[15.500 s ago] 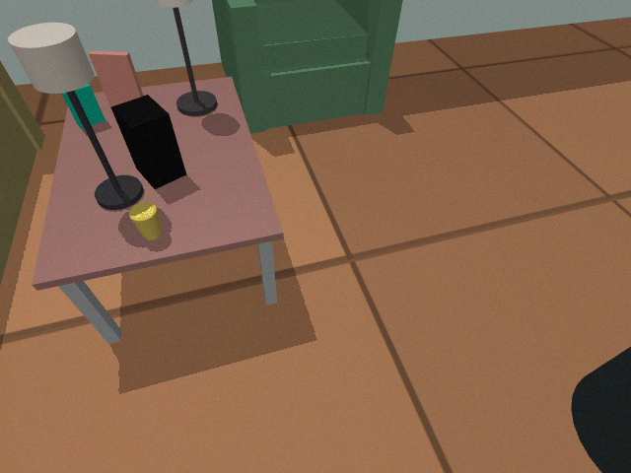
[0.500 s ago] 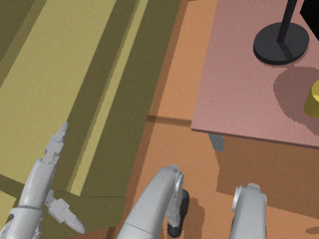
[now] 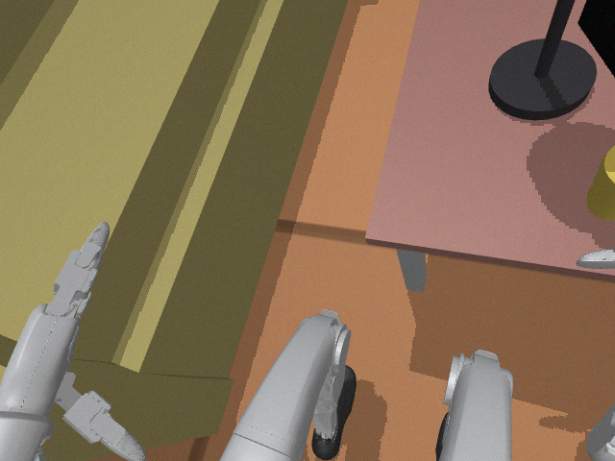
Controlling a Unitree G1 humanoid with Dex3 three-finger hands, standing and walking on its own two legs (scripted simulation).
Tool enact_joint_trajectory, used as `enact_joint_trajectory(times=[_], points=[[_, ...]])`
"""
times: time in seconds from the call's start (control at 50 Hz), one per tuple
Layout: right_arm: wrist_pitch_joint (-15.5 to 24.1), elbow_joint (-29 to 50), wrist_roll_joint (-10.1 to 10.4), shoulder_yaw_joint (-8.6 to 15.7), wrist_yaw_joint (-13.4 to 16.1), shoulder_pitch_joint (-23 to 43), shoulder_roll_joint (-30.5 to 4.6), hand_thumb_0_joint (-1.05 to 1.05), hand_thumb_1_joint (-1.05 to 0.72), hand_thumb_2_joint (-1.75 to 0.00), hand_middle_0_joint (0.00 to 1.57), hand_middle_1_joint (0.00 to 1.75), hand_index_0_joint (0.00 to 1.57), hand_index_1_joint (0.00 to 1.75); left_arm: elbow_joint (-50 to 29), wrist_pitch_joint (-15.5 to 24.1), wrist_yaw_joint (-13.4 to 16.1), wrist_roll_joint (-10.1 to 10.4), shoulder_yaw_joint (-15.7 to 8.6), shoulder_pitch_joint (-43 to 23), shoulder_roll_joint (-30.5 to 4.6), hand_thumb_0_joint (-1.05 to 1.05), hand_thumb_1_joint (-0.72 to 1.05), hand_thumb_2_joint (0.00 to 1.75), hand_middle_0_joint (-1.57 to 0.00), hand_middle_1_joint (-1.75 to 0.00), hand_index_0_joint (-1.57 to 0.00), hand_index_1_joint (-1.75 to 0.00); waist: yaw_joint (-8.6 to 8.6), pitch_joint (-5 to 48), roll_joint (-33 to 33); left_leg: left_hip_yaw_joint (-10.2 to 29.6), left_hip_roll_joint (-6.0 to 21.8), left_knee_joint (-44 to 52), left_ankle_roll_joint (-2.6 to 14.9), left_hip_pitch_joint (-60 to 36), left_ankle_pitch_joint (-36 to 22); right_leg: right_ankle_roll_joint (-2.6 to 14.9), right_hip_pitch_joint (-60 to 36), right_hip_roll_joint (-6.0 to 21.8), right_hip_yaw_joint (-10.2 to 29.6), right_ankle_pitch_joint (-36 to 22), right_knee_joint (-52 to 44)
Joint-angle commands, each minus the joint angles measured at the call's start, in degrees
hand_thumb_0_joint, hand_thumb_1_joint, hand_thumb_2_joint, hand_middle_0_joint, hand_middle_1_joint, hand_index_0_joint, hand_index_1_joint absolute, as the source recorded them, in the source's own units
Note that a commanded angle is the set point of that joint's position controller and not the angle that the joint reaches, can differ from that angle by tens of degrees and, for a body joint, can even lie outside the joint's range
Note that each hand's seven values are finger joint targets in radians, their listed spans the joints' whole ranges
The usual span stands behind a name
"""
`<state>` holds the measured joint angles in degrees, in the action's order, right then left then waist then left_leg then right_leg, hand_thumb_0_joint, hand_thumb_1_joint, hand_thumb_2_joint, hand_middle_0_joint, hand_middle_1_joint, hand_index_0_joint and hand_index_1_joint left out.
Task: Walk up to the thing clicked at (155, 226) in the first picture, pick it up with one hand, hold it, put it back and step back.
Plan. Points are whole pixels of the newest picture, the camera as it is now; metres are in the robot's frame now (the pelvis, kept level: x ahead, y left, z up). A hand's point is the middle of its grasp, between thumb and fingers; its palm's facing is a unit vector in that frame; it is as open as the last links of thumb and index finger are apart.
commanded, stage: close in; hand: right
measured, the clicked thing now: out of the picture +0.50 -0.25 -0.06
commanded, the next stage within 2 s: close in 0.08 s
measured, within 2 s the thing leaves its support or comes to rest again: leaves its support in 1.52 s
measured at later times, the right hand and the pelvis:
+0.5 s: hand (613, 190) +0.49 -0.23 -0.05, palm faces +0.26 +0.97 +0.01, open 17.2 cm; pelvis +0.01 +0.01 +0.01, yaw +0 degrees
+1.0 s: hand out of the picture +0.49 -0.24 -0.05, palm faces +0.26 +0.97 +0.00, open 13.3 cm; pelvis +0.01 +0.01 +0.01, yaw +0 degrees
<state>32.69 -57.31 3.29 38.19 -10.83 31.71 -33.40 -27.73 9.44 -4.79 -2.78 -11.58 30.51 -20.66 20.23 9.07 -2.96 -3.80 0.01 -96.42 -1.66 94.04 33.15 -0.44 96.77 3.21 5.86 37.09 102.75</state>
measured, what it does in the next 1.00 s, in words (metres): stands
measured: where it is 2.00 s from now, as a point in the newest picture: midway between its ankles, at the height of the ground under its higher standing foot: (386, 452)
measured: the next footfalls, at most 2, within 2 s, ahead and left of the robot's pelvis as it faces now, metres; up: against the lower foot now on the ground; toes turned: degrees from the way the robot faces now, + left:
none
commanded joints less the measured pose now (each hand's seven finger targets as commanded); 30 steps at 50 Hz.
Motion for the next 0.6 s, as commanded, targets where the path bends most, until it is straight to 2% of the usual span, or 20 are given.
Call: enact_joint_trajectory(times=[0.0, 0.02, 0.06, 0.08, 0.12, 0.14, 0.16, 0.18, 0.22, 0.24, 0.3, 0.34, 0.36, 0.4, 0.42, 0.46, 0.5, 0.52, 0.58], points=[[4.4, 9.0, -0.5, -0.2, 0.6, 13.3, -11.0, 0.00, 0.58, -0.07, 0.02, 0.06, 0.03, 0.06, -6.5, 2.1, 2.2, 1.2, -10.2, 2.9, -9.3, 0.00, -0.55, 0.05, -0.05, -0.05, -0.05, -0.05, -2.15, 25.0, 20.5, -0.8, -2.2, 9.6, 4.36, -12.7, -6.5, -0.05, -25.6, -1.2, -0.8, -7.5, -17.1], [4.9, 10.3, -0.5, 0.3, 0.9, 13.8, -11.5, 0.00, 0.60, -0.06, 0.02, 0.06, 0.03, 0.06, -7.4, 2.1, 2.2, 1.0, -10.0, 2.7, -9.3, 0.00, -0.54, 0.05, -0.05, -0.05, -0.05, -0.05, -2.72, 25.7, 20.1, -0.7, -2.4, 9.9, 4.31, -13.7, -6.4, 0.11, -25.2, -1.2, -0.9, -7.2, -17.1], [5.3, 10.5, -0.8, -0.1, 1.2, 13.6, -10.5, 0.00, 0.60, -0.07, 0.02, 0.06, 0.03, 0.06, -9.2, 2.4, 2.2, 0.7, -10.6, 2.4, -9.4, 0.00, -0.54, 0.04, -0.05, -0.05, -0.05, -0.05, -2.23, 27.4, 19.9, -0.4, -2.3, 10.4, 4.20, -15.1, -7.8, 0.19, -26.6, -1.1, -1.2, -8.9, -16.5], [5.6, 10.1, -0.8, -0.6, 1.4, 14.3, -9.5, 0.00, 0.59, -0.07, 0.02, 0.07, 0.03, 0.07, -8.2, 2.4, 2.2, 0.5, -9.8, 3.1, -8.8, 0.00, -0.54, 0.04, -0.05, -0.05, -0.05, -0.05, -1.95, 26.9, 19.8, -0.3, -2.4, 10.3, 4.10, -15.1, -8.2, 0.20, -26.2, -1.1, -1.3, -9.2, -16.3], [6.1, 10.7, -0.8, -0.4, 1.8, 14.3, -9.5, 0.00, 0.57, -0.07, 0.02, 0.07, 0.03, 0.07, -7.5, 2.3, 2.2, 0.5, -9.9, 3.6, -8.6, 0.00, -0.53, 0.04, -0.05, -0.05, -0.05, -0.05, -2.45, 27.3, 21.0, -0.5, -2.4, 10.0, 4.17, -14.3, -9.1, -0.13, -27.9, -1.1, -1.3, -11.1, -16.5], [6.3, 11.2, -1.1, -0.5, 2.2, 15.1, -10.0, 0.00, 0.58, -0.08, 0.01, 0.07, 0.03, 0.07, -8.5, 2.4, 2.3, 0.3, -10.6, 3.2, -9.2, 0.00, -0.53, 0.04, -0.05, -0.05, -0.05, -0.05, -2.07, 28.2, 21.4, -0.5, -2.5, 10.2, 4.18, -15.0, -9.5, -0.04, -28.0, -1.1, -1.2, -11.4, -16.7], [6.4, 11.7, -1.3, -0.9, 2.3, 15.3, -9.4, 0.00, 0.54, -0.07, 0.03, 0.06, 0.04, 0.06, -8.4, 2.3, 2.2, 0.3, -9.9, 3.6, -9.0, 0.00, -0.61, 0.09, -0.05, -0.03, -0.03, -0.06, -1.87, 28.5, 21.4, -0.5, -2.4, 10.2, 4.14, -15.0, -9.9, -0.16, -29.0, -1.1, -1.2, -12.3, -16.7], [6.5, 11.7, -1.3, -1.1, 2.4, 15.8, -8.6, 0.00, 0.54, -0.07, 0.04, 0.06, 0.04, 0.06, -10.0, 2.3, 2.1, 0.0, -9.5, 3.3, -8.9, 0.00, -0.61, 0.09, -0.05, -0.03, -0.03, -0.06, -1.58, 29.2, 21.0, -0.7, -2.4, 10.2, 4.15, -15.5, -10.8, -0.06, -29.6, -1.0, -1.0, -13.8, -16.7], [6.6, 11.1, -1.5, -1.7, 2.8, 16.5, -7.9, 0.00, 0.55, 0.00, 0.11, 0.04, 0.11, 0.04, -8.6, 2.0, 2.0, 0.0, -8.7, 4.2, -8.0, 0.00, -0.57, 0.06, -0.05, -0.05, -0.04, -0.06, -1.27, 28.7, 21.3, -0.4, -2.4, 10.3, 4.11, -15.0, -11.0, 0.02, -29.1, -1.0, -1.2, -14.0, -16.3], [6.6, 10.5, -1.8, -1.2, 3.1, 16.4, -9.4, 0.00, 0.58, 0.00, 0.12, 0.04, 0.12, 0.04, -8.4, 2.0, 2.0, -0.1, -8.6, 4.1, -7.7, 0.00, -0.57, 0.06, -0.05, -0.05, -0.04, -0.05, -1.94, 28.4, 21.6, -0.1, -2.5, 10.5, 4.02, -15.1, -10.8, 0.20, -28.3, -0.9, -1.4, -13.4, -15.9], [6.8, 10.5, -2.2, -0.7, 3.7, 18.6, -10.7, 0.00, 0.57, 0.00, 0.16, 0.05, 0.16, 0.05, -9.3, 2.1, 2.0, -0.3, -9.6, 3.6, -8.9, 0.00, -0.56, 0.06, -0.05, -0.05, -0.05, -0.05, -0.65, 29.7, 20.1, 0.7, -2.4, 11.1, 3.71, -16.9, -10.4, 0.59, -26.3, -1.1, -1.6, -11.2, -15.1], [6.5, 8.9, -2.3, -0.6, 4.2, 18.0, -10.1, 0.00, 0.57, 0.00, 0.23, 0.09, 0.23, 0.09, -8.7, 1.8, 1.8, -0.4, -8.9, 3.2, -8.4, 0.00, -0.56, 0.06, -0.05, -0.05, -0.05, -0.06, -1.09, 28.6, 20.2, 0.7, -2.5, 11.4, 3.79, -16.4, -9.7, 0.58, -25.8, -1.2, -1.7, -10.2, -15.8], [6.7, 9.8, -2.4, 0.0, 4.7, 18.7, -11.1, 0.00, 0.56, -0.01, 0.23, 0.10, 0.23, 0.10, -9.5, 1.7, 1.8, -0.4, -8.7, 3.5, -8.3, 0.00, -0.56, 0.06, -0.05, -0.05, -0.05, -0.05, -1.38, 29.4, 20.4, 0.9, -2.5, 11.6, 3.75, -17.5, -9.4, 0.62, -25.5, -1.2, -1.7, -9.7, -15.9], [6.4, 8.2, -3.0, -1.2, 5.0, 18.8, -9.9, 0.00, 0.57, 0.00, 0.25, 0.09, 0.25, 0.09, -9.0, 1.5, 1.7, -0.4, -9.2, 3.4, -8.4, 0.00, -0.56, 0.06, -0.05, -0.05, -0.05, -0.05, -0.59, 29.1, 19.5, 1.1, -2.5, 12.1, 3.61, -17.6, -8.6, 0.78, -24.5, -1.2, -1.7, -8.4, -15.9], [6.5, 9.8, -3.2, -1.1, 5.2, 19.9, -10.4, 0.00, 0.56, 0.00, 0.24, 0.09, 0.24, 0.09, -9.4, 1.5, 1.7, -0.6, -8.8, 3.0, -8.3, 0.00, -0.56, 0.06, -0.05, -0.05, -0.04, -0.05, -0.76, 30.0, 19.7, 1.4, -2.4, 12.2, 3.48, -18.4, -9.2, 0.89, -24.4, -1.1, -1.8, -8.9, -15.6], [6.3, 8.2, -3.6, -1.7, 5.1, 20.0, -10.6, 0.00, 0.55, 0.00, 0.27, 0.10, 0.26, 0.10, -8.4, 1.3, 1.9, -0.5, -9.2, 3.0, -8.6, 0.00, -0.56, 0.06, -0.05, -0.05, -0.04, -0.05, -0.43, 29.5, 20.3, 1.4, -2.4, 11.8, 3.52, -17.5, -9.7, 0.72, -24.9, -1.0, -1.7, -9.9, -15.1], [6.2, 8.6, -3.7, -1.2, 5.2, 21.2, -11.2, 0.00, 0.58, 0.00, 0.29, 0.10, 0.28, 0.10, -9.8, 1.2, 1.9, -0.5, -9.1, 3.0, -9.2, 0.00, -0.57, 0.06, -0.05, -0.05, -0.04, -0.05, -0.02, 31.2, 20.1, 0.4, -2.6, 10.9, 3.71, -17.2, -11.1, 0.61, -26.3, -1.0, -1.1, -12.0, -15.4], [6.1, 8.3, -3.9, -1.3, 5.3, 21.5, -11.8, 0.00, 0.58, 0.00, 0.28, 0.11, 0.28, 0.11, -9.2, 1.1, 1.8, -0.6, -8.7, 2.7, -8.7, 0.00, -0.57, 0.07, -0.05, -0.05, -0.04, -0.05, -0.74, 30.7, 21.0, 0.8, -2.6, 11.2, 3.65, -17.6, -11.7, 0.75, -26.2, -0.9, -1.3, -12.6, -15.2], [5.6, 3.8, -3.7, -1.6, 5.1, 19.4, -9.9, 0.00, 0.57, 0.00, 0.30, 0.13, 0.30, 0.13, -8.6, 0.9, 1.7, -0.4, -8.8, 2.8, -8.5, 0.00, -0.57, 0.06, -0.05, -0.05, -0.04, -0.05, -0.07, 27.5, 18.9, 0.5, -2.6, 10.9, 3.67, -16.3, -10.5, 0.82, -23.4, -0.9, -1.1, -11.0, -15.1]])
